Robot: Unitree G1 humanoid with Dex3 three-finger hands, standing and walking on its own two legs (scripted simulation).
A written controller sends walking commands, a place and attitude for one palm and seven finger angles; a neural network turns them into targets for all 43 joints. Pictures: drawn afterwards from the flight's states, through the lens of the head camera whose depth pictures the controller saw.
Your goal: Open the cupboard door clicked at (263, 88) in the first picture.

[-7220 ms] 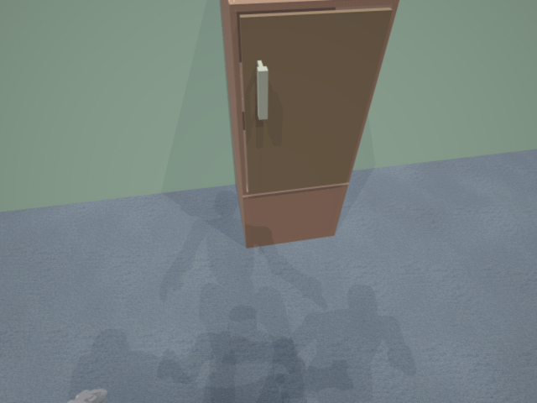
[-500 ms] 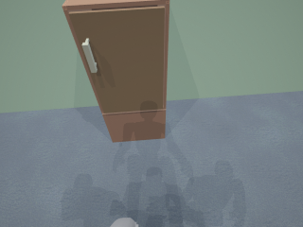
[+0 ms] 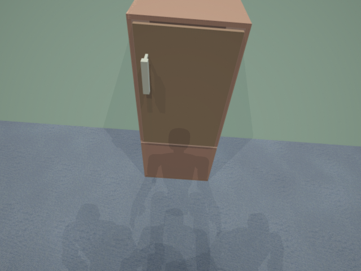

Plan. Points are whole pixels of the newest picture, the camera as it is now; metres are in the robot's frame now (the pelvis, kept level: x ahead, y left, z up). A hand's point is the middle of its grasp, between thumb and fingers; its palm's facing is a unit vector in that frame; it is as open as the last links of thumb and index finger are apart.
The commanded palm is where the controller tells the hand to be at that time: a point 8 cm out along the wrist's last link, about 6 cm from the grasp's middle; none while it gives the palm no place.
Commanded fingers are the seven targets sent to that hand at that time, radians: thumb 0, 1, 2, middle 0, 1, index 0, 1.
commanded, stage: take the last steps up to it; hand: left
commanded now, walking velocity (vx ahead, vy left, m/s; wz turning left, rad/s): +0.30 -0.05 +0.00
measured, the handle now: (146, 74) +0.77 +0.18 +0.02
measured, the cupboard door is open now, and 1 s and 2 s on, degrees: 0 0 0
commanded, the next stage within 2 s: come to a stop and stand still in 0.48 s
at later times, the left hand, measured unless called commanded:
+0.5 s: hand out of the picture +0.14 +0.11 -0.17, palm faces +0.10 -0.97 -0.20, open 7.2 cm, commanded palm none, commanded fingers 0.00 0.90 0.90 -0.20 -0.30 -0.20 -0.30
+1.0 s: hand (124, 254) +0.21 +0.16 -0.19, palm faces +0.08 -0.97 -0.23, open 7.4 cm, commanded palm none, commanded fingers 0.00 0.90 0.90 -0.20 -0.30 -0.20 -0.30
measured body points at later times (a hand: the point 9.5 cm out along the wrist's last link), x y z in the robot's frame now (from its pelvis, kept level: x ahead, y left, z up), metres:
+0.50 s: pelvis +0.14 -0.07 +0.00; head +0.14 -0.08 +0.45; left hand +0.14 +0.16 -0.15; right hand +0.17 -0.30 -0.16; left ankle +0.19 +0.08 -0.69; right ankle +0.13 -0.15 -0.75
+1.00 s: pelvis +0.18 -0.04 -0.01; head +0.20 -0.03 +0.43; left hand +0.20 +0.21 -0.17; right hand +0.29 -0.27 -0.15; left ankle +0.27 +0.07 -0.75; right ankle +0.15 -0.19 -0.69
